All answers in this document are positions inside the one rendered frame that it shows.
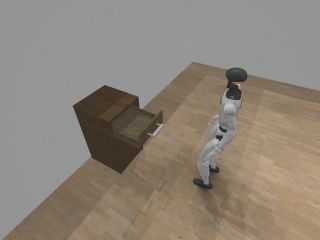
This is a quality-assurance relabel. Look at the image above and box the robot left thigh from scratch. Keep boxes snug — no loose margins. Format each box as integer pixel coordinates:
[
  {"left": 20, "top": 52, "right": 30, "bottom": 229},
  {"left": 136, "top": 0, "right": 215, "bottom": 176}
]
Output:
[{"left": 198, "top": 136, "right": 224, "bottom": 167}]

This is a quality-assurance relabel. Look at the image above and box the handle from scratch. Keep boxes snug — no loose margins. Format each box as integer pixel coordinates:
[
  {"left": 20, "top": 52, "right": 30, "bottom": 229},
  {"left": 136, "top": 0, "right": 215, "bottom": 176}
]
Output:
[{"left": 147, "top": 123, "right": 164, "bottom": 138}]

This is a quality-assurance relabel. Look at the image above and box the left robot upper arm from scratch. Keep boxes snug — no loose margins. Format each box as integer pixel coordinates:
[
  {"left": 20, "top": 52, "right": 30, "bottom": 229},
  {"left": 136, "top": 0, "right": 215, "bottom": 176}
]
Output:
[{"left": 223, "top": 101, "right": 238, "bottom": 136}]

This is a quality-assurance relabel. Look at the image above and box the left robot foot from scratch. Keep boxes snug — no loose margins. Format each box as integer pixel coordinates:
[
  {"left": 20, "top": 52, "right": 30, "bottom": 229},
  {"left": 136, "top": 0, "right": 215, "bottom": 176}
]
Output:
[{"left": 193, "top": 178, "right": 213, "bottom": 189}]

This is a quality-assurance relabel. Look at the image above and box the left robot forearm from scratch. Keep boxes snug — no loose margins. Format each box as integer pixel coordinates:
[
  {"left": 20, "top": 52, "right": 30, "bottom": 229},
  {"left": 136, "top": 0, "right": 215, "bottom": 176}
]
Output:
[{"left": 213, "top": 131, "right": 235, "bottom": 155}]

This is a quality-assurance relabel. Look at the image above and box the left robot hand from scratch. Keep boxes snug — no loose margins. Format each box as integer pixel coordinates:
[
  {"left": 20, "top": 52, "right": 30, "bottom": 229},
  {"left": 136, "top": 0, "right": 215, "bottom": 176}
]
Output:
[{"left": 203, "top": 151, "right": 219, "bottom": 166}]

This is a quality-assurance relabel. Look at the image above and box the cabinet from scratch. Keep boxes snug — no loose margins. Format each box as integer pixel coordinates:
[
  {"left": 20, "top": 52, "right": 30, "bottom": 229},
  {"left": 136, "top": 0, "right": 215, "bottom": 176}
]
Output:
[{"left": 73, "top": 85, "right": 143, "bottom": 174}]

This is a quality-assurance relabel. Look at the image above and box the drawer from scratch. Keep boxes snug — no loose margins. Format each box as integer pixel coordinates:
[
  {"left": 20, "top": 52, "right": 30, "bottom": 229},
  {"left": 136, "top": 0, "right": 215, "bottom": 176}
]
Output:
[{"left": 111, "top": 105, "right": 163, "bottom": 148}]

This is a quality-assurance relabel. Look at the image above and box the right robot hand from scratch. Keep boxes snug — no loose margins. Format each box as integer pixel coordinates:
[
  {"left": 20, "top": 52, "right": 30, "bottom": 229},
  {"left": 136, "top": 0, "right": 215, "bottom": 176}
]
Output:
[{"left": 208, "top": 115, "right": 219, "bottom": 126}]

